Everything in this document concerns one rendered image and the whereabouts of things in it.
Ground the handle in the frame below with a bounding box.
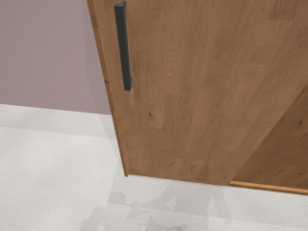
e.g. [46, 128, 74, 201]
[114, 0, 132, 91]

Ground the wardrobe door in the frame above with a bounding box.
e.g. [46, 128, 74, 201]
[94, 0, 308, 186]
[232, 84, 308, 190]

